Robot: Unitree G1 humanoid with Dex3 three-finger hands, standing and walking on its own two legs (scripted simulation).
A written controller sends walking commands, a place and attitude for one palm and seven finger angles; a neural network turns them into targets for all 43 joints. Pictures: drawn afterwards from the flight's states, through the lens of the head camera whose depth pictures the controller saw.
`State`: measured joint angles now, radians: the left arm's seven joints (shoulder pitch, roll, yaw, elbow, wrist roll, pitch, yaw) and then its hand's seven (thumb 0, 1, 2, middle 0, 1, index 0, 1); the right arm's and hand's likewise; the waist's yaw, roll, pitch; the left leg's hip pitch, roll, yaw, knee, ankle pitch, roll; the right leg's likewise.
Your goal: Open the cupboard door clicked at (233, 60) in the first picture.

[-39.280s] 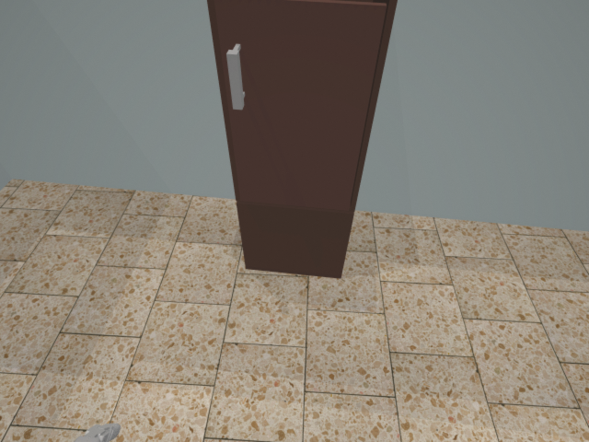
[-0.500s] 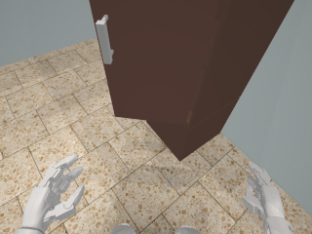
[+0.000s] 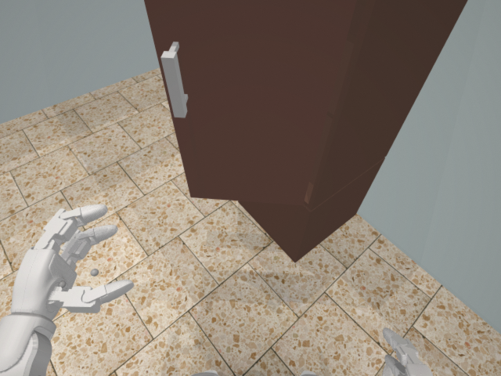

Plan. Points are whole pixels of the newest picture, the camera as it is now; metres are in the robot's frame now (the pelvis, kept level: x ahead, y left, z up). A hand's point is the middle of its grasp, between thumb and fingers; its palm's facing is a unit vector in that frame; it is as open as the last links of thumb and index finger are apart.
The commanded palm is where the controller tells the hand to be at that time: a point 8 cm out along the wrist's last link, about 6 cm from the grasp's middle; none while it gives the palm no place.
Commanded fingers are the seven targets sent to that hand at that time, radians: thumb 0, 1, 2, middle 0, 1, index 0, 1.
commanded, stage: raise the hand with hooked fingers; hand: left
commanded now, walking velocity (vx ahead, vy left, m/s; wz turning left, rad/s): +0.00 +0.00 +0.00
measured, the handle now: (177, 80) +0.62 +0.19 +0.13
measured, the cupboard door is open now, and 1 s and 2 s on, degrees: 47 47 47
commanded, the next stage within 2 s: move the hooked fingers beside the handle in 1.16 s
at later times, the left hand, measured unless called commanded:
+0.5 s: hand (70, 219) +0.29 +0.27 +0.13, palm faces +0.02 -1.00 -0.06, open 13.9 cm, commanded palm +0.27 +0.31 +0.14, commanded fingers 0.00 -0.50 0.30 -0.30 -1.20 -0.30 -1.20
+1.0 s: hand (81, 196) +0.32 +0.25 +0.14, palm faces +0.04 -1.00 -0.03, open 14.0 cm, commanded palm +0.28 +0.30 +0.15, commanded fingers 0.00 -0.50 0.30 -0.30 -1.20 -0.30 -1.20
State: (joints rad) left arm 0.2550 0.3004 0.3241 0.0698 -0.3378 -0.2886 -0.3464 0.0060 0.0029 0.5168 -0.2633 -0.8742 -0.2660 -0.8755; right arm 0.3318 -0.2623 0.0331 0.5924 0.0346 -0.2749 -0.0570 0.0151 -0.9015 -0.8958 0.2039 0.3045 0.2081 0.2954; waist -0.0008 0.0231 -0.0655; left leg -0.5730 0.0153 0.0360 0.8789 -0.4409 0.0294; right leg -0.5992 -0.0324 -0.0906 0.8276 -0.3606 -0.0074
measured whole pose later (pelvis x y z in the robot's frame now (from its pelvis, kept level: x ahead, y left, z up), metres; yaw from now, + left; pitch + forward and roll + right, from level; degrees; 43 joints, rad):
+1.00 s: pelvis +0.02 -0.02 +0.03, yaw +0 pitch +3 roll +0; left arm -0.11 0.42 0.46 0.35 -0.33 -0.07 -0.50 -0.01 -0.50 0.30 -0.30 -1.20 -0.30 -1.20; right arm 0.27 -0.29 0.05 0.59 0.06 -0.22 -0.10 0.01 -0.90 -0.90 0.20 0.30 0.21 0.30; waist 0.02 0.03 -0.02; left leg -0.32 0.03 0.04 0.62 -0.36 0.00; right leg -0.36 0.00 -0.09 0.60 -0.29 -0.03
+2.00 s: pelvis +0.02 -0.01 +0.02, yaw +0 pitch +8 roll -1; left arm -0.59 0.54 0.43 0.87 -0.22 -0.18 -0.48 -0.01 -0.50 0.30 -0.30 -1.20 -0.30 -1.20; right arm 0.35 -0.30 0.05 0.63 0.05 -0.14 -0.09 0.01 -0.90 -0.90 0.20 0.30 0.21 0.30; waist -0.05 0.01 -0.03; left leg -0.46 0.02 0.04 0.68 -0.36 0.02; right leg -0.49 -0.01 -0.09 0.64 -0.29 -0.02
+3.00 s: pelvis +0.03 +0.00 +0.01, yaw -3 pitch +20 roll -3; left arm -1.10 0.86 0.53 1.33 -0.05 -0.23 -0.47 -0.01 -0.50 0.30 -0.30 -1.20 -0.30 -1.20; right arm 0.48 -0.31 0.07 0.61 0.00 0.06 -0.05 0.00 -0.91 -0.90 0.20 0.30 0.21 0.29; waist -0.22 0.02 -0.05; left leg -0.74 0.06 0.05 0.80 -0.41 0.03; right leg -0.76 0.02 -0.07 0.69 -0.29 -0.01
